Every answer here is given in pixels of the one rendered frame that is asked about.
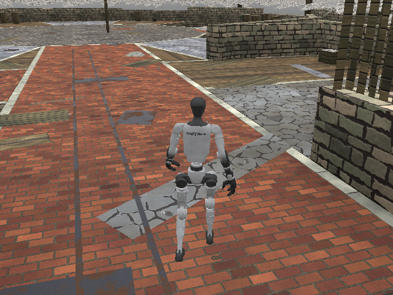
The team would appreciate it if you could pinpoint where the robot foot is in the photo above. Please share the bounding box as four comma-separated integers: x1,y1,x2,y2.
175,248,185,262
206,230,214,245

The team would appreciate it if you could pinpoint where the right robot hand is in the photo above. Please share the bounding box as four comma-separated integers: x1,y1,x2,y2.
222,178,236,196

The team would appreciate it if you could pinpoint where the robot right upper arm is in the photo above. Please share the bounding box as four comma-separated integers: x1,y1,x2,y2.
210,124,226,159

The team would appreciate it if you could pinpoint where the left robot hand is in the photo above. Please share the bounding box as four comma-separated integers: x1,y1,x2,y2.
166,160,180,171

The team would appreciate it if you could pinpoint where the robot left upper arm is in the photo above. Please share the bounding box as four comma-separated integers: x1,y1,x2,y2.
168,123,185,155

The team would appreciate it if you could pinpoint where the robot right forearm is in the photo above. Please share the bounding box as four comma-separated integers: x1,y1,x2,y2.
220,150,235,181

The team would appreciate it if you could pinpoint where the robot left foot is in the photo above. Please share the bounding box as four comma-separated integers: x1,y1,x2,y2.
175,248,185,262

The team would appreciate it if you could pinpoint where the robot right foot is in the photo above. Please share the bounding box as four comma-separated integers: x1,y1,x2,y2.
206,230,214,245

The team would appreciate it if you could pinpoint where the robot left forearm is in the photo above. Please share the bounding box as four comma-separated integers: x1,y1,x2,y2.
166,147,175,164

